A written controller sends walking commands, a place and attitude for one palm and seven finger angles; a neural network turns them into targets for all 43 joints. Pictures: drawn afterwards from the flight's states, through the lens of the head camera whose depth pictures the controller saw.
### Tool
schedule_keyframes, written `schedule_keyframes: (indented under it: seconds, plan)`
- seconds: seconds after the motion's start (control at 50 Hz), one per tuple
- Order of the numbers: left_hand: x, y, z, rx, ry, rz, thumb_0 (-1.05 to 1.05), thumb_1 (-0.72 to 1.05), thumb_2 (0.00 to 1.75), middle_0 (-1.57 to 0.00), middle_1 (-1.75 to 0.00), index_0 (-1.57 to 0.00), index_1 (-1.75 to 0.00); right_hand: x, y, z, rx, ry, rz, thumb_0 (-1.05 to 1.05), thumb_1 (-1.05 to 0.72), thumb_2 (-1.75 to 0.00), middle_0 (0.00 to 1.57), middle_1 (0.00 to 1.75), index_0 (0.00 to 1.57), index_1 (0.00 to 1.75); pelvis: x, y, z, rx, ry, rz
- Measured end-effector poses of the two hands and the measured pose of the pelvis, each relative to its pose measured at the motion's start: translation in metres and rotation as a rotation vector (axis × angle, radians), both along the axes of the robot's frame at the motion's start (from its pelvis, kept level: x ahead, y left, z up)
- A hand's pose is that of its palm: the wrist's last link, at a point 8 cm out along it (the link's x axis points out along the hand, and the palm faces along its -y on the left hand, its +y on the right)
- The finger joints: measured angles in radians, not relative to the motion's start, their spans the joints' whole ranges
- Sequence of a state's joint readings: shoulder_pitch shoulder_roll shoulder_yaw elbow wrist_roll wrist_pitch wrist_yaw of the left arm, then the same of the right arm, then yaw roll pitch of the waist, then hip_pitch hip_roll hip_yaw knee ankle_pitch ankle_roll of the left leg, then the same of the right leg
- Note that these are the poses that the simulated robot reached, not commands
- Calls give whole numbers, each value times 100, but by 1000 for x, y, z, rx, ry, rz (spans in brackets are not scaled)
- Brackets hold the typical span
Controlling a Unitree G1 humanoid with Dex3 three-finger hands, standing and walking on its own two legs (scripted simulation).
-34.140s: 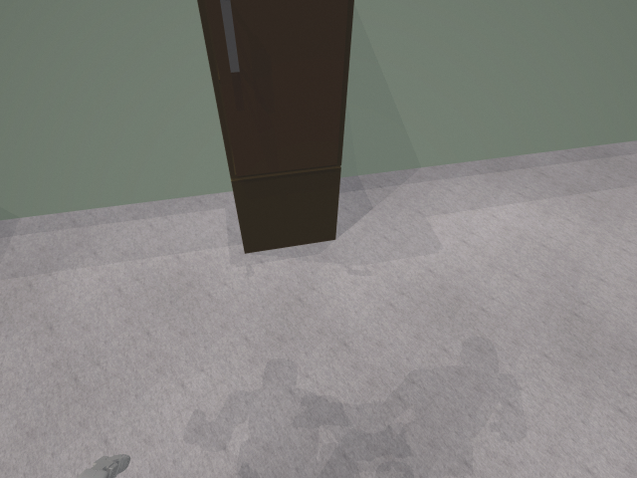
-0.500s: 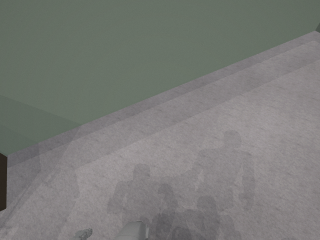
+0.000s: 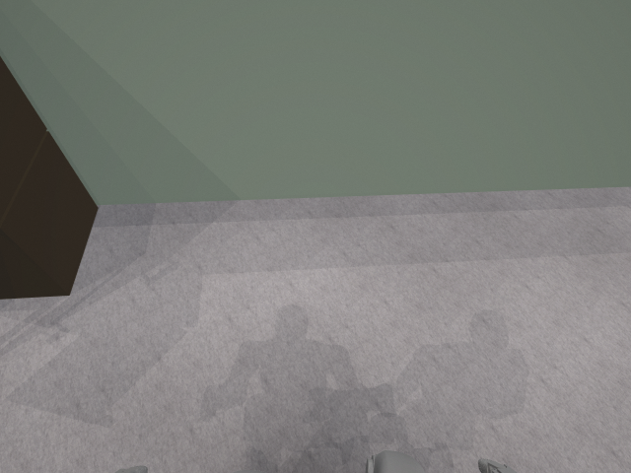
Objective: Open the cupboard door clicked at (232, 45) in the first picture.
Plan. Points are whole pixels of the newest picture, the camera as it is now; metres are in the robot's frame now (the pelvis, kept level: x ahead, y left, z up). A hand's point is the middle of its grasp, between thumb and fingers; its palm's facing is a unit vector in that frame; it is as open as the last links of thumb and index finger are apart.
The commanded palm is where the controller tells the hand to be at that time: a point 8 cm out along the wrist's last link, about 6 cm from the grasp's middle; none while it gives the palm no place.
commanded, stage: turn to face it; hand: left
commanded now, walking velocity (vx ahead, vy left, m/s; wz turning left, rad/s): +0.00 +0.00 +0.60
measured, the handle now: out of the picture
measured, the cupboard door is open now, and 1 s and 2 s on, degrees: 48 48 48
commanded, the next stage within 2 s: take the last steps up to it in 1.38 s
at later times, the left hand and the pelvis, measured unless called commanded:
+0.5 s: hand out of the picture +0.02 +0.14 -0.15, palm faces +0.32 -0.91 -0.26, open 7.3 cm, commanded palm none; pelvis +0.01 -0.06 +0.01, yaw +19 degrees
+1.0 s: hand out of the picture -0.03 +0.20 -0.15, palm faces +0.58 -0.77 -0.25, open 7.4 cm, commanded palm none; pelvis +0.00 -0.04 +0.01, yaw +35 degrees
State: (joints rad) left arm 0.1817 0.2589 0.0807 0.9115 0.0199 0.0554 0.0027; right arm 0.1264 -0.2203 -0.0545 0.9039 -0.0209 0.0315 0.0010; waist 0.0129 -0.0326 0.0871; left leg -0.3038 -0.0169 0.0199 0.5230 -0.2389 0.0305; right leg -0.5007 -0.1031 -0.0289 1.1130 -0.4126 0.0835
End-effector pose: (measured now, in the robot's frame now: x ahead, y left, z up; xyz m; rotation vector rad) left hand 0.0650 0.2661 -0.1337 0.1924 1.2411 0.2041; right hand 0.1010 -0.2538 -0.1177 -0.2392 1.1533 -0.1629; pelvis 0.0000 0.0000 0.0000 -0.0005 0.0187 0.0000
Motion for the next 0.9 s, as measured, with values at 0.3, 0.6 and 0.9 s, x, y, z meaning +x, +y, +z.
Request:
schedule_keyframes:
  seconds: [0.3,0.6,0.9]
  plan:
    - [0,-61,26,60,-124,90,1,90,90,-20,-30,-20,-30,-10,-42,-36,84,148,67,1,-90,-90,20,30,20,30,2,-54,-2,34,-8,181]
    - [-111,-75,5,-3,-3,385,0,91,90,-21,-30,-20,-30,86,-7,-13,26,92,357,1,-91,-90,20,30,19,30,5,-54,1,40,-17,406]
    - [-149,-33,3,0,-25,554,1,91,90,-20,-29,-20,-30,110,63,5,-2,6,556,1,-90,-90,20,30,20,30,-4,-29,4,-11,-4,559]
